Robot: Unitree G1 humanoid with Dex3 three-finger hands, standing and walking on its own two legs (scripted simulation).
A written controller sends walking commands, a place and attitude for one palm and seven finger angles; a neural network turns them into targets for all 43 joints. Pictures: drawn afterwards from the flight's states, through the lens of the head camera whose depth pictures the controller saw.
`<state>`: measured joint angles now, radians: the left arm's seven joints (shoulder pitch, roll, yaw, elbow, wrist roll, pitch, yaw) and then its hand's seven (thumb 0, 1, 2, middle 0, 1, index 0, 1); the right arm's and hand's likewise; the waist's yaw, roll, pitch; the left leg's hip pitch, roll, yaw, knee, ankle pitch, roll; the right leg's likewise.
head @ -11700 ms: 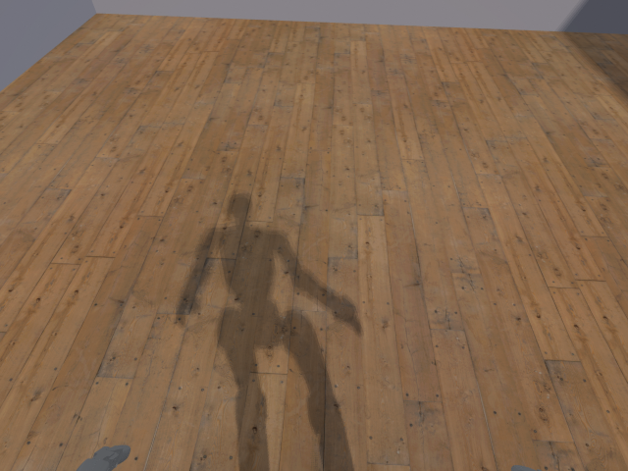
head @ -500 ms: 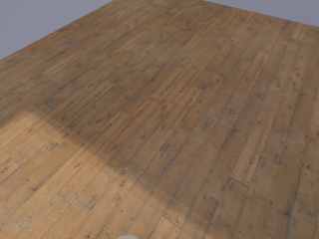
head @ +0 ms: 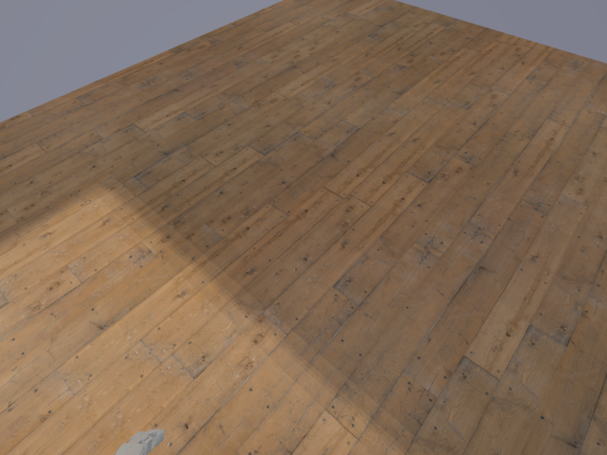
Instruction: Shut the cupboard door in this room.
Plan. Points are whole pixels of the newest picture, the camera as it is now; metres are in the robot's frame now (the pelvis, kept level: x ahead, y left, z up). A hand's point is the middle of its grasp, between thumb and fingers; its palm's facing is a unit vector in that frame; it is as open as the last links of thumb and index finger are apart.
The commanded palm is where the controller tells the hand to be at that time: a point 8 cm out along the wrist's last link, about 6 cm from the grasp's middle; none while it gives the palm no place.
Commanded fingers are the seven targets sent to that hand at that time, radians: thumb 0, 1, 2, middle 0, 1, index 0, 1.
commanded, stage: turn or walk to find it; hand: left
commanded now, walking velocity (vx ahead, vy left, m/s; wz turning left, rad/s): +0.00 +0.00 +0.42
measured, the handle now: out of the picture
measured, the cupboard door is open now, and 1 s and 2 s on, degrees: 78 78 78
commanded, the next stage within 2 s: none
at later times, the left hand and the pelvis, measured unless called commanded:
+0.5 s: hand out of the picture -0.05 +0.20 -0.18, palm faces +0.29 -0.93 -0.22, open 7.4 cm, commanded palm none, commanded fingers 0.00 0.90 0.90 -0.20 -0.30 -0.20 -0.30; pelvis -0.04 +0.00 -0.01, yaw +15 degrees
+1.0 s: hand out of the picture -0.03 +0.21 -0.15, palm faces +0.43 -0.86 -0.28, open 7.4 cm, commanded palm none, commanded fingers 0.00 0.90 0.90 -0.20 -0.30 -0.20 -0.30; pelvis -0.05 -0.02 -0.01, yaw +26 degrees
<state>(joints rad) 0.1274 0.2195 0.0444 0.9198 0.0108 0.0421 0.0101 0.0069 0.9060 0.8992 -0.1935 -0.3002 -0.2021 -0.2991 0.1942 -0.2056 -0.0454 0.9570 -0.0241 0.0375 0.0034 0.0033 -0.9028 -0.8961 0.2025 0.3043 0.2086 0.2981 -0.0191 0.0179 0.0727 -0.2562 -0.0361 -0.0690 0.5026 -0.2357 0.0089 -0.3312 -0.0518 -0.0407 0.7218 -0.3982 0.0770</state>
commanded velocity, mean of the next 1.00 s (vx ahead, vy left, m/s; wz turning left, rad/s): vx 0.00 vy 0.00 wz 0.42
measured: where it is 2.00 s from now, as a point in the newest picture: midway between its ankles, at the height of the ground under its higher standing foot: outside the picture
